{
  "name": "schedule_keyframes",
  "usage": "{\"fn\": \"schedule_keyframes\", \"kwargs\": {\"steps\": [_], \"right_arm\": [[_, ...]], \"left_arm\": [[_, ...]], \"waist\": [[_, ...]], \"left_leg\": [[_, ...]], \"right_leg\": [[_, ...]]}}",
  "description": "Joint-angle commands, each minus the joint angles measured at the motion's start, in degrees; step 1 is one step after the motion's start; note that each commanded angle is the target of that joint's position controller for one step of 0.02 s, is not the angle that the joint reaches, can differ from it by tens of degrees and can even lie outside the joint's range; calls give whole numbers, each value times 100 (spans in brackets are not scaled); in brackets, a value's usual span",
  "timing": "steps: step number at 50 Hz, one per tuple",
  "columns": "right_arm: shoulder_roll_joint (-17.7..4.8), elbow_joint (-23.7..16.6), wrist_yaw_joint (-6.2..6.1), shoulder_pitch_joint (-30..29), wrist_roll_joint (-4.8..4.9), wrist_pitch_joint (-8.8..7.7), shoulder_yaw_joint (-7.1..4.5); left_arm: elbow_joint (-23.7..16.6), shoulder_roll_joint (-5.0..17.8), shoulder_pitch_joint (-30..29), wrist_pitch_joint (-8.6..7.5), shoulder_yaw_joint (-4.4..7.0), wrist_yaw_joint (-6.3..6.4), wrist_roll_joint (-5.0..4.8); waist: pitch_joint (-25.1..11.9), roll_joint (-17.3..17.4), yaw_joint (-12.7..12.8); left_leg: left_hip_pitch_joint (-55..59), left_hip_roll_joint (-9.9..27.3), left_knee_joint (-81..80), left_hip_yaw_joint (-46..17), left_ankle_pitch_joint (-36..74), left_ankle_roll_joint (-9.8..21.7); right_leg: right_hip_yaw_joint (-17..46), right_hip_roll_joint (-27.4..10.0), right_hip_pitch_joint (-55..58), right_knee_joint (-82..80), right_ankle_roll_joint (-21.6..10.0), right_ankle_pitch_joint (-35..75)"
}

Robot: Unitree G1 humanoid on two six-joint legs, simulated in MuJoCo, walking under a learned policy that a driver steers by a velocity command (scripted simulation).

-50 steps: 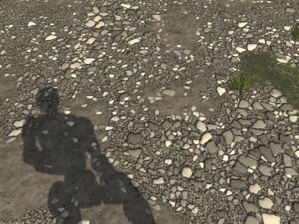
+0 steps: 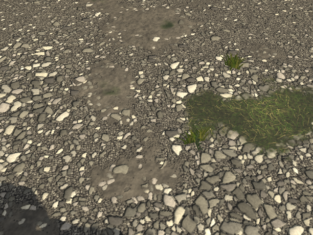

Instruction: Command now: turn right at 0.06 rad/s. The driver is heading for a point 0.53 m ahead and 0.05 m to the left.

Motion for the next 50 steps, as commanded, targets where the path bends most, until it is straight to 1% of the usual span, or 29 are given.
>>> {"fn": "schedule_keyframes", "kwargs": {"steps": [1, 2, 3, 5, 7, 13, 20, 29, 50], "right_arm": [[-556, -77, 13, 105, 1, -90, -136], [-632, 1, 18, 158, -16, -107, -163], [-636, 79, 21, 210, -29, -126, -161], [-570, 238, 8, 228, -13, -143, -140], [-514, 366, -8, 205, -5, -136, -125], [-437, 723, -54, 273, -7, -122, -98], [-361, 1041, -101, 360, 0, -102, -75], [-233, 1317, -143, 413, 5, -73, -53], [5, 1640, -194, 517, 10, -48, -31]], "left_arm": [[-110, 618, -222, -220, 55, 23, -23], [-31, 650, -126, -243, 55, 49, -44], [49, 647, -38, -255, 55, 62, -65], [174, 602, 108, -252, 51, 67, -78], [275, 565, 178, -247, 40, 74, -73], [524, 521, 257, -264, 19, 97, -80], [765, 402, 384, -270, -29, 124, -81], [976, 261, 589, -273, -74, 158, -78], [1150, 5, 965, -290, -88, 196, -67]], "waist": [[106, -598, -139], [97, -624, -128], [96, -560, -110], [119, -332, -42], [147, -200, -4], [114, -69, 22], [97, -79, 19], [155, -118, 18], [269, -120, 39]], "left_leg": [[1052, 504, -394, -641, -64, -7], [1015, 563, -384, -677, 24, 33], [904, 603, -423, -710, 92, 53], [702, 606, -504, -714, 73, 39], [657, 596, -547, -710, 59, 7], [748, 619, -534, -713, 254, -1], [819, 644, -459, -700, 463, 17], [839, 651, -382, -675, 573, 17], [780, 646, -312, -634, 541, -20]], "right_leg": [[924, -791, -1060, -1294, -223, -642], [820, -703, -894, -1244, -182, -405], [750, -667, -700, -1174, -183, -149], [681, -654, -426, -1067, -226, 136], [657, -662, -349, -1036, -263, 229], [585, -654, -225, -991, -286, 534], [512, -647, -117, -940, -282, 870], [466, -644, -78, -905, -273, 1091], [427, -649, -27, -898, -279, 1242]]}}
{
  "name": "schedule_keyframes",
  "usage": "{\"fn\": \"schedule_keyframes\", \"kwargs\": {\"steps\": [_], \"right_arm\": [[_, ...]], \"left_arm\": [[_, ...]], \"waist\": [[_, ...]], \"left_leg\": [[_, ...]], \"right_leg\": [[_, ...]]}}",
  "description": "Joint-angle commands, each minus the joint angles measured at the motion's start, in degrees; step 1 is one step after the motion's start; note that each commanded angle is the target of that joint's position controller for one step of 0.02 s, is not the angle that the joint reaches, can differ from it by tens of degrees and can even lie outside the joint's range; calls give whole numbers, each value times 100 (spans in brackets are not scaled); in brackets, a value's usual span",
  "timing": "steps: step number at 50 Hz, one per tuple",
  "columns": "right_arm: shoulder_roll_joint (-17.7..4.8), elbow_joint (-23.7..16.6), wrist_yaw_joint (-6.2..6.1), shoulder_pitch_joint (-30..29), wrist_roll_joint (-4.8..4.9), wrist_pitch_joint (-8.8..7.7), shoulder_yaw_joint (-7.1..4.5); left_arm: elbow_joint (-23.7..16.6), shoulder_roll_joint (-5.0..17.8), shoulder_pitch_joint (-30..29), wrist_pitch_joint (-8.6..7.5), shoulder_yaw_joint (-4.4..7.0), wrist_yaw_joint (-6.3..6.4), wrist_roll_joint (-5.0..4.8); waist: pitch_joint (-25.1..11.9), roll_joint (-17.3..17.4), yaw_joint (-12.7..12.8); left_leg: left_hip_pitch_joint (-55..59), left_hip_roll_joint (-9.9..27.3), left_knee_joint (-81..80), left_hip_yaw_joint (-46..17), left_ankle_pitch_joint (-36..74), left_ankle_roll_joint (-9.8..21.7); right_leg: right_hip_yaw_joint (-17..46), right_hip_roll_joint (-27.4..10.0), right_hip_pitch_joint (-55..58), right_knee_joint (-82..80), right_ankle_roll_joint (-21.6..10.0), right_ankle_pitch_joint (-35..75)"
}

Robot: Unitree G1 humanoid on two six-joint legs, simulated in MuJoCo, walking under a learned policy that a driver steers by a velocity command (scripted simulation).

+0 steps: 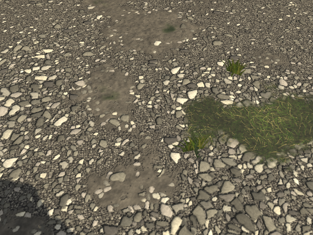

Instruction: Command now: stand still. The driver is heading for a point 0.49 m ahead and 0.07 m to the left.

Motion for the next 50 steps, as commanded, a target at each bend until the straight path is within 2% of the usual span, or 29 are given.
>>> {"fn": "schedule_keyframes", "kwargs": {"steps": [1, 11, 12, 13, 14, 15, 16, 17, 19, 22, 25, 26, 27, 28, 29, 30, 31, 32, 33, 35, 36, 40, 42, 45, 48, 50], "right_arm": [[-427, -20, -18, 345, 0, -16, -57], [-351, 45, -31, 428, 2, -14, -48], [-310, 59, -29, 451, -6, -10, -36], [-319, 35, -22, 396, -22, -1, -45], [-348, -31, -7, 308, -43, 7, -67], [-360, -130, 26, 165, -85, 10, -89], [-356, -264, 67, -40, -140, 1, -99], [-292, -412, 104, -233, -193, -36, -89], [-334, -691, 159, -560, -188, -158, -124], [-450, -971, 254, -741, -123, -363, -205], [-462, -1136, 331, -657, -36, -414, -281], [-398, -1068, 337, -305, -6, -415, -296], [-377, -847, 322, 358, 15, -420, -345], [-595, -582, 269, 1114, 11, -443, -468], [-1154, -468, 191, 2054, -94, -485, -621], [-1478, -320, 219, 2410, -95, -420, -665], [-1139, -455, 218, 1679, -72, -359, -571], [-919, -720, 244, 966, -62, -386, -503], [-828, -838, 265, 609, -60, -444, -457], [-565, -796, 244, 592, -52, -556, -342], [-540, -719, 227, 779, -50, -600, -317], [-593, -533, 191, 1350, -42, -660, -266], [-533, -513, 187, 1488, -49, -666, -224], [-500, -488, 163, 1624, -42, -687, -188], [-512, -407, 105, 1708, -56, -685, -163], [-614, -407, 59, 1552, -72, -698, -179]], "left_arm": [[-25, 458, 470, -22, 70, 17, 1], [-12, 378, 607, -33, 76, 23, 2], [1, 354, 668, -34, 71, 20, 12], [7, 418, 712, -23, 101, 16, 23], [8, 580, 791, 3, 174, 11, 21], [5, 736, 907, 34, 247, 2, 15], [8, 819, 1060, 55, 302, -10, 15], [20, 830, 1189, 48, 337, -20, 26], [49, 781, 1399, -38, 372, -34, 106], [3, 826, 1384, -207, 426, -56, 122], [-104, 895, 1152, -307, 456, -73, 99], [-159, 920, 952, -324, 459, -86, 61], [-216, 930, 762, -348, 451, -107, 20], [-232, 857, 803, -401, 412, -149, 35], [-429, 551, 724, -441, 309, -212, 1], [-584, 359, 894, -444, 295, -250, 54], [-629, 585, 638, -392, 360, -283, 171], [-686, 521, 380, -404, 350, -349, 166], [-689, 419, 324, -425, 342, -384, 134], [-658, 405, 451, -346, 371, -418, 179], [-670, 417, 462, -297, 388, -432, 178], [-992, 463, -400, -178, 430, -465, 156], [-1239, 430, -1040, -173, 413, -479, 136], [-1514, 309, -1775, -190, 349, -492, 77], [-1532, 280, -1839, -232, 318, -429, 63], [-1324, 462, -1175, -295, 382, -342, 66]], "waist": [[265, -67, -2], [303, -74, 1], [199, -92, 23], [275, -157, 61], [383, -335, 118], [578, -613, 217], [897, -765, 322], [1186, -836, 413], [1426, -730, 492], [1178, -507, 385], [866, -646, 159], [776, -629, -77], [577, -473, -416], [173, -81, -694], [-382, 980, -1060], [-579, 1772, -856], [61, 797, -434], [514, 234, -230], [599, 33, -49], [476, 162, 172], [418, 232, 195], [539, 287, 113], [644, 308, 8], [705, 394, -122], [643, 433, -105], [256, 583, 182]], "left_leg": [[321, 518, -169, -453, 832, 186], [292, 520, -139, -434, 809, 166], [322, 466, -148, -401, 460, 170], [209, 350, -30, -314, -2, 184], [-48, 146, 301, -126, -638, 216], [-553, -69, 762, 103, -1253, 240], [-1169, -167, 1177, 304, -1545, 260], [-1600, -48, 1554, 432, -1571, 282], [-2454, 258, 2288, 319, -1650, 334], [-2802, 401, 2218, 279, -1479, 368], [-1777, 206, 1573, 488, -1025, 410], [-960, 70, 1162, 627, -686, 442], [242, -198, 718, 792, -294, 465], [1439, -242, 518, 664, -321, 512], [2412, 1182, -431, -1343, -1859, 870], [2554, 2273, -1437, -3736, -2645, 1346], [1760, 2203, -1443, -3607, -3244, 1340], [1074, 2048, -1451, -2954, -2756, 1265], [675, 1785, -1532, -2302, -1875, 1174], [463, 1378, -1564, -1397, -569, 1017], [523, 1306, -1532, -1146, -14, 1014], [849, 1179, -1551, -579, 1402, 1058], [873, 1098, -1572, -383, 1937, 1064], [882, 993, -1548, -126, 2558, 1000], [1029, 994, -1070, 124, 4215, 859], [1225, 1010, -291, 148, 5404, 724]], "right_leg": [[539, -775, -657, -422, -78, 1410], [532, -778, -646, -427, -82, 1481], [549, -749, -607, -532, -105, 969], [628, -720, -656, -654, -166, 193], [819, -749, -693, -787, -306, -837], [1211, -936, -675, -990, -521, -1876], [1652, -1275, -654, -1253, -754, -2607], [2034, -1626, -660, -1424, -975, -2863], [2390, -2003, -300, -1549, -1272, -2246], [1970, -1937, 389, -1328, -1249, -692], [1387, -1729, 13, -1040, -1027, 416], [1106, -1597, -448, -816, -889, 724], [789, -1369, -1029, -297, -720, 1326], [402, -1034, -1520, 710, -552, 1862], [-272, -412, -2394, 2655, -226, 1089], [-372, 184, -3376, 4200, -148, -1383], [44, -342, -3605, 4894, -282, -1017], [64, -601, -3626, 4919, -328, -351], [62, -766, -3393, 4693, -314, 68], [-67, -877, -3023, 4385, -194, 323], [-170, -845, -3012, 4333, -148, 391], [-466, -843, -3703, 3854, 12, 775], [-613, -789, -3842, 3268, 78, 1026], [-831, -599, -3476, 2120, 71, 1428], [-1038, -295, -2729, 1372, -82, 1584], [-994, -27, -1932, 1249, -271, 1451]]}}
